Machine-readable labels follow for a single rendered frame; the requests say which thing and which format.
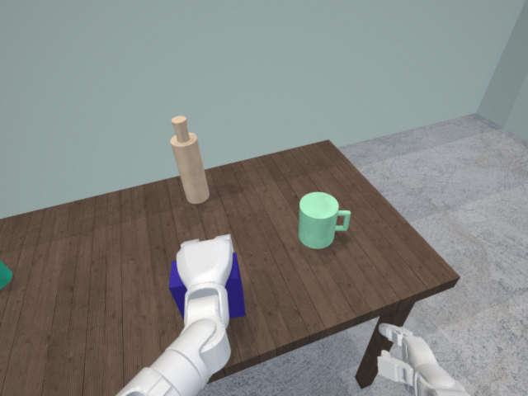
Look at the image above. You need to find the robot right hand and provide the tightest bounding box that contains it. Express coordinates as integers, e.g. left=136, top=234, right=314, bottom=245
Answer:
left=377, top=323, right=439, bottom=396

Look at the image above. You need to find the table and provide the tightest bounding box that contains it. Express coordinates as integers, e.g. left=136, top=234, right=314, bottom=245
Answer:
left=0, top=139, right=460, bottom=396

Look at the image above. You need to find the left robot forearm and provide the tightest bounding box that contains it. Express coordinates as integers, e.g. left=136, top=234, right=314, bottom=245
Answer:
left=116, top=282, right=231, bottom=396

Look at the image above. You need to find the right robot forearm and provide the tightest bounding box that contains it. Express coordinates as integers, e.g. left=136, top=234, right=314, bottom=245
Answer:
left=412, top=363, right=470, bottom=396

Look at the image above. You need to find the robot left hand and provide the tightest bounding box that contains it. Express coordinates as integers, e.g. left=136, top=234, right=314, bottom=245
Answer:
left=177, top=234, right=233, bottom=290

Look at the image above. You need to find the sponge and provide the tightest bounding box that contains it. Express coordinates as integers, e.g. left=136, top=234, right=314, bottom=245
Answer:
left=169, top=252, right=245, bottom=320

